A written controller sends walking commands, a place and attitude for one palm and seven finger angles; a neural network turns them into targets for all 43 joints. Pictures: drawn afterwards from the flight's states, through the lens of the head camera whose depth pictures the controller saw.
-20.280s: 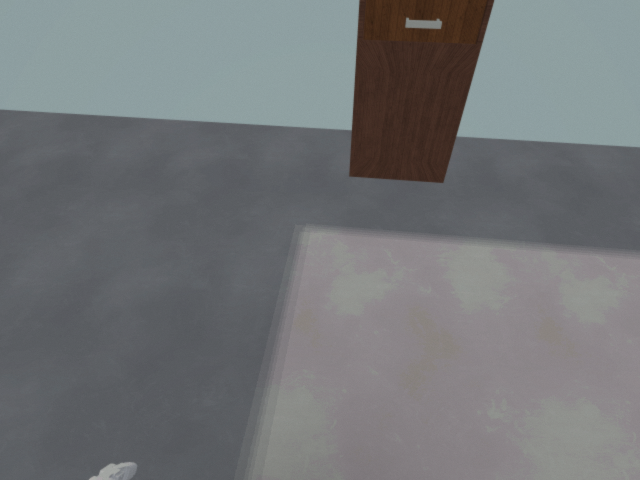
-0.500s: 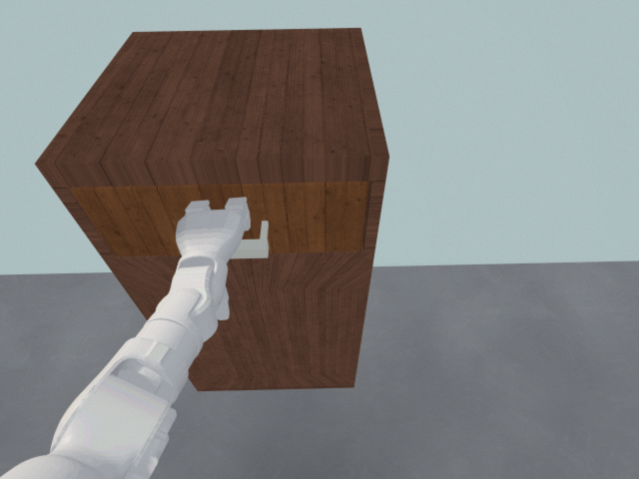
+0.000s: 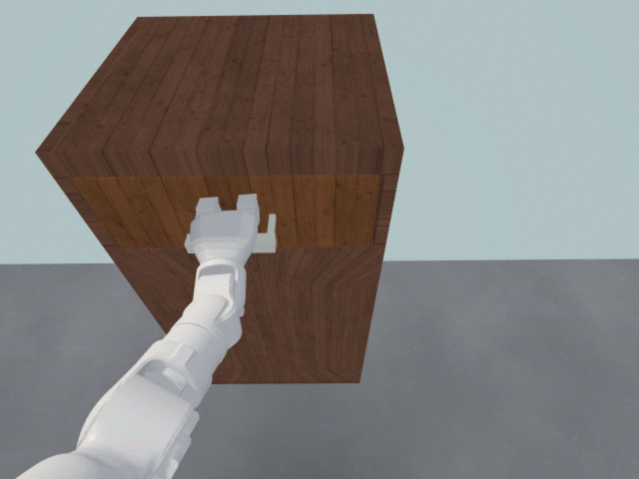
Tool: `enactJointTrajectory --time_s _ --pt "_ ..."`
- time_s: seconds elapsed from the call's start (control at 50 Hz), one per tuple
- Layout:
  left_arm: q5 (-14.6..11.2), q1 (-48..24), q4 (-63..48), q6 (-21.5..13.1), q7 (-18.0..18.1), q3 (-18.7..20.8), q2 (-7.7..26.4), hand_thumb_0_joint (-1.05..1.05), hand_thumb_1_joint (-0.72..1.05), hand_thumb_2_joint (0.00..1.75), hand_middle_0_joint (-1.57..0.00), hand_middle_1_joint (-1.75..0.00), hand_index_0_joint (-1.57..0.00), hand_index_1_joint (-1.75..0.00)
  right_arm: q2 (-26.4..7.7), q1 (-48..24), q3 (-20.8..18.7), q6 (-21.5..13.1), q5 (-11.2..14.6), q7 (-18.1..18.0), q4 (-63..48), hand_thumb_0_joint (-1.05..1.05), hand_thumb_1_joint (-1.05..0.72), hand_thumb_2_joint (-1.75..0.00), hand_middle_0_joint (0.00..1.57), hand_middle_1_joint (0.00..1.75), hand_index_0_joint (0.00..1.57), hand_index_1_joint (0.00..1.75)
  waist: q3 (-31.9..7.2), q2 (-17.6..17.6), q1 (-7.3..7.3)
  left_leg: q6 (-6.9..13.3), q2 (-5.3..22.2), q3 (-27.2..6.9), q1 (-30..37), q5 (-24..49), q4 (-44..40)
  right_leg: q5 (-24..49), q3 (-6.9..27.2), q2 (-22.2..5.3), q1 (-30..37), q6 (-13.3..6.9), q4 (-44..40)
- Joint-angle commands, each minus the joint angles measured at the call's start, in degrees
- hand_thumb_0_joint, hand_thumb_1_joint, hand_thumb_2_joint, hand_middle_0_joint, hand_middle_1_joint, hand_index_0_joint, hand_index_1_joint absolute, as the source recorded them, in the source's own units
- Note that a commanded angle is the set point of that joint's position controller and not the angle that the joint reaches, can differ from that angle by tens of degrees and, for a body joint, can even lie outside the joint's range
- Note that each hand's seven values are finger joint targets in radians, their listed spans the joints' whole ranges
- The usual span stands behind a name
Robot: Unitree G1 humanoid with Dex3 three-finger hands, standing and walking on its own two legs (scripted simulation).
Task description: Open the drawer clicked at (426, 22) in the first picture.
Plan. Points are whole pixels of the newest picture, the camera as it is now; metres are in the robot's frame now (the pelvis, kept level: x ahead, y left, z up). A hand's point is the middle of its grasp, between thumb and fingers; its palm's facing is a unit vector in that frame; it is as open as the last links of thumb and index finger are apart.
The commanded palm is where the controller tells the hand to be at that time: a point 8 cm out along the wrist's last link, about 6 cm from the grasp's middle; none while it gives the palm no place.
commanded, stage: lower the fingers behind the handle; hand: left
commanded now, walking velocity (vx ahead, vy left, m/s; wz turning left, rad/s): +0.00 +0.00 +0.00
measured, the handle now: (233, 232) +0.47 +0.14 +0.03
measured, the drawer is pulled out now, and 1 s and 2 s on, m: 0.00 0.00 0.04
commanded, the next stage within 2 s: close the thumb around the handle in 0.38 s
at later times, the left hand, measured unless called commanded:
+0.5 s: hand (241, 261) +0.43 +0.13 +0.01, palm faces +0.03 -0.02 -1.00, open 13.5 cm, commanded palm +0.41 +0.14 +0.06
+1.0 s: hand (240, 261) +0.43 +0.13 +0.00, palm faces +0.02 -0.04 -1.00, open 7.3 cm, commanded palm +0.40 +0.14 +0.06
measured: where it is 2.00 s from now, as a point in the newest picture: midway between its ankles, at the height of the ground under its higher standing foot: outside the picture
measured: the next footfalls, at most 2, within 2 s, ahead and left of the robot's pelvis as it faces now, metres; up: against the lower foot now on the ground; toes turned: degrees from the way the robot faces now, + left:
none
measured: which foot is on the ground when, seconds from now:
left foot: down 0.00-1.00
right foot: down 0.00-1.00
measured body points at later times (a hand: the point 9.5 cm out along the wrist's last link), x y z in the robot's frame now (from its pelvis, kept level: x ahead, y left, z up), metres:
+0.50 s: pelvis -0.01 -0.01 -0.01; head +0.05 -0.02 +0.44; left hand +0.42 +0.13 +0.06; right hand +0.06 -0.26 -0.15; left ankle -0.01 +0.07 -0.70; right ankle -0.03 -0.07 -0.70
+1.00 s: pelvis +0.00 -0.01 +0.00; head +0.05 -0.02 +0.44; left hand +0.42 +0.13 +0.06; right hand +0.07 -0.27 -0.14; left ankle -0.01 +0.07 -0.70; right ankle -0.03 -0.07 -0.70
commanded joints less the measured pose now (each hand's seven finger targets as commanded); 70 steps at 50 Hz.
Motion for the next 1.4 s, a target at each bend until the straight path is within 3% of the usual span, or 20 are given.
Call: enactJointTrajectory --time_s 0.0,0.1,0.14,0.22,0.3,0.32,0.38,0.48,0.52,0.54,0.7,0.74,0.84,0.88,0.96,1.02,1.1,1.12,1.2,1.38 --pt "0.73 -19.01 -5.2 -2.23 -3.62 0.35 4.41 0.0 -0.5 0.3 -0.3 -1.2 -0.3 -1.2 -9.24 1.12 -2.84 -0.88 -0.34 -1.56 -6.98 0.0 -0.9 -0.9 0.2 0.3 0.2 0.3 -9.77 -6.45 -3.66 -1.39 3.04 -1.3 9.61 15.1 -4.04 17.74 2.98 -2.92 5.18 1.3 -7.43" --pt "0.84 -22.01 -12.42 -10.01 -3.16 2.44 6.45 0.0 -0.5 0.3 -0.3 -1.2 -0.3 -1.2 -8.3 1.3 -3.07 -2.7 -0.72 -2.16 -8.35 0.0 -0.9 -0.9 0.2 0.3 0.2 0.3 -13.31 -1.89 -2.91 -1.48 3.5 -1.72 10.89 13.98 -2.85 14.71 3.31 -3.08 3.29 0.99 -5.83" --pt "1.94 -24.52 -14.95 -13.35 -0.45 5.66 10.52 0.0 -0.5 0.3 -0.3 -1.2 -0.3 -1.2 -8.26 1.69 -3.19 -3.96 -0.8 -2.47 -8.21 0.0 -0.9 -0.9 0.2 0.3 0.2 0.3 -15.86 -1.61 -2.37 -1.42 3.71 -1.98 10.07 12.59 -1.84 12.77 3.92 -2.97 2.19 1.02 -4.44" --pt "2.96 -23.21 -10.74 -11.54 3.67 3.21 6.24 0.0 -0.5 0.3 -0.3 -1.2 -0.3 -1.2 -8.31 2.63 -3.74 -5.34 -0.87 -1.45 -6.92 0.0 -0.9 -0.9 0.2 0.3 0.2 0.3 -15.21 -1.84 -2.97 -2.08 3.89 -2.02 8.87 12.97 -0.67 11.56 2.71 -2.29 -1.62 0.89 -3.44" --pt "1.82 -26.02 -10.1 -8.1 6.1 5.76 9.0 0.0 -0.5 0.3 -0.3 -1.2 -0.3 -1.2 -9.16 2.91 -4.23 -5.43 -0.98 -0.89 -5.77 0.0 -0.9 -0.9 0.2 0.3 0.2 0.3 -19.4 -4.04 -3.46 -1.95 3.71 -1.8 8.84 14.54 -0.18 14.5 2.88 -2.27 1.14 1.3 -3.03" --pt "1.33 -26.61 -9.45 -6.86 6.0 4.33 7.62 0.0 -0.5 0.3 -0.3 -1.2 -0.3 -1.2 -9.17 3.26 -4.19 -5.3 -0.7 -0.83 -5.49 0.0 -0.9 -0.9 0.2 0.3 0.2 0.3 -18.75 -5.16 -4.35 -1.75 3.72 -1.57 8.92 14.33 -0.34 14.99 2.89 -2.31 1.35 1.61 -3.58" --pt "0.72 -28.01 -7.05 -3.51 5.13 5.47 10.68 0.0 -0.5 0.3 -0.3 -1.2 -0.3 -1.2 -9.61 3.21 -3.52 -4.72 -0.13 -1.39 -5.05 0.0 -0.9 -0.9 0.2 0.3 0.2 0.3 -16.77 -7.14 -4.71 -1.26 3.28 -0.91 6.46 11.72 -1.7 14.74 3.68 -2.68 4.15 2.17 -5.35" --pt "0.54 -26.36 -4.76 -1.56 2.2 5.69 12.42 0.0 -0.44 0.32 -0.3 -1.21 -0.3 -1.21 -9.45 2.79 -2.64 -3.82 0.28 -2.47 -5.39 0.0 -0.9 -0.9 0.2 0.3 0.2 0.3 -14.56 -5.95 -4.3 -0.94 2.76 -0.21 5.77 11.13 -3.36 16.1 4.52 -3.17 7.35 2.38 -7.33" --pt "-0.07 -25.86 -4.12 -1.94 0.8 5.21 11.94 0.0 -0.33 0.37 -0.31 -1.22 -0.31 -1.22 -9.44 3.24 -2.38 -3.86 0.25 -2.89 -5.75 0.0 -0.9 -0.9 0.2 0.3 0.2 0.3 -12.91 -7.22 -4.65 -0.7 2.57 -0.17 4.58 9.85 -3.74 15.59 4.76 -3.44 8.23 2.59 -8.15" --pt "0.31 -25.16 -3.84 -2.4 0.36 7.18 14.89 0.0 -0.28 0.4 -0.32 -1.22 -0.32 -1.22 -9.57 3.1 -2.17 -3.85 0.41 -3.24 -5.77 0.0 -0.9 -0.9 0.2 0.3 0.2 0.3 -12.5 -7.37 -4.27 -0.68 2.63 -0.06 3.84 9.39 -3.98 15.25 5.16 -3.64 8.74 2.65 -8.33" --pt "0.65 -24.19 -6.71 -7.47 -0.6 4.39 10.83 0.0 0.17 0.59 -0.35 -1.27 -0.35 -1.27 -8.66 3.11 -2.31 -5.07 0.26 -3.5 -7.1 0.0 -0.9 -0.9 0.2 0.3 0.2 0.3 -12.56 -2.97 -4.05 -0.96 2.7 -0.24 5.34 9.35 -3.42 13.31 4.8 -3.64 6.26 2.05 -7.83" --pt "0.94 -23.06 -6.96 -8.42 0.13 6.31 13.11 0.0 0.28 0.64 -0.36 -1.28 -0.36 -1.28 -8.98 3.29 -2.48 -5.55 0.22 -3.44 -7.12 0.0 -0.9 -0.9 0.2 0.3 0.2 0.3 -13.61 -4.64 -3.65 -0.92 2.78 -0.23 4.92 9.06 -3.0 13.1 5.17 -3.6 6.36 2.23 -7.57" --pt "1.55 -22.71 -8.64 -8.89 2.01 7.64 13.74 0.0 0.56 0.76 -0.38 -1.31 -0.38 -1.31 -9.02 3.78 -3.06 -6.03 -0.1 -2.78 -6.75 0.0 -0.9 -0.9 0.2 0.3 0.2 0.3 -17.06 -3.54 -2.8 -1.18 2.9 -0.26 5.71 12.32 -2.0 17.07 4.88 -3.39 6.84 2.03 -5.67" --pt "1.37 -23.23 -8.4 -8.07 2.55 6.2 11.91 0.0 0.68 0.8 -0.38 -1.33 -0.38 -1.33 -9.03 3.59 -3.1 -5.9 -0.11 -2.48 -6.54 0.0 -0.9 -0.9 0.2 0.3 0.2 0.3 -16.29 -4.48 -3.56 -1.13 2.84 -0.15 5.73 12.06 -1.73 16.96 4.7 -3.29 6.11 2.2 -6.07" --pt "1.52 -22.8 -7.87 -6.21 3.14 7.98 14.49 0.0 0.9 0.9 -0.4 -1.35 -0.4 -1.35 -9.31 3.42 -2.96 -5.46 -0.11 -2.46 -6.46 0.0 -0.9 -0.9 0.2 0.3 0.2 0.3 -16.73 -4.78 -3.13 -1.04 2.62 0.11 4.9 13.06 -1.92 19.5 5.06 -3.35 8.14 2.38 -5.98" --pt "1.21 -23.76 -8.16 -5.03 2.92 6.66 12.92 0.0 0.9 0.9 -0.4 -1.35 -0.4 -1.35 -9.23 3.49 -2.99 -5.1 -0.02 -2.3 -6.42 0.0 -0.9 -0.9 0.2 0.3 0.2 0.3 -16.67 -5.03 -3.45 -1.04 2.61 0.12 5.64 13.73 -2.22 20.2 4.65 -3.31 8.39 2.44 -6.2" --pt "1.34 -22.77 -8.12 -4.11 2.19 8.68 15.7 0.0 0.9 0.9 -0.4 -1.35 -0.4 -1.35 -9.36 2.77 -2.73 -4.26 0.02 -2.66 -6.6 0.0 -0.9 -0.9 0.2 0.3 0.2 0.3 -16.83 -5.07 -2.68 -1.09 2.52 0.1 5.85 14.5 -3.06 21.22 4.85 -3.35 10.3 2.29 -6.55" --pt "1.28 -22.68 -8.67 -4.14 1.91 6.81 13.54 0.0 0.9 0.9 -0.4 -1.35 -0.4 -1.35 -9.13 2.57 -2.77 -4.15 0.06 -2.68 -6.8 0.0 -0.9 -0.9 0.2 0.3 0.2 0.3 -16.53 -4.07 -3.06 -1.07 2.57 0.3 6.67 14.44 -2.98 21.13 4.89 -3.36 9.53 2.35 -6.69" --pt "1.27 -22.17 -10.16 -5.18 1.79 7.45 13.76 0.0 0.9 0.9 -0.4 -1.35 -0.4 -1.35 -9.0 2.16 -2.83 -3.93 -0.06 -2.66 -7.16 0.0 -0.9 -0.9 0.2 0.3 0.2 0.3 -17.21 -2.34 -2.49 -1.23 2.77 0.09 8.8 16.23 -3.34 21.4 4.45 -3.09 9.46 1.91 -6.57" --pt "1.91 -15.52 -10.73 -6.5 2.08 4.72 8.49 0.0 0.9 0.9 -0.4 -1.35 -0.4 -1.35 -8.8 1.68 -3.27 -3.9 -0.18 -1.95 -8.12 0.0 -0.9 -0.9 0.2 0.3 0.2 0.3 -16.51 -5.0 -1.59 -1.47 3.21 -0.32 10.12 17.58 -3.41 20.54 3.69 -2.62 8.12 1.54 -6.12"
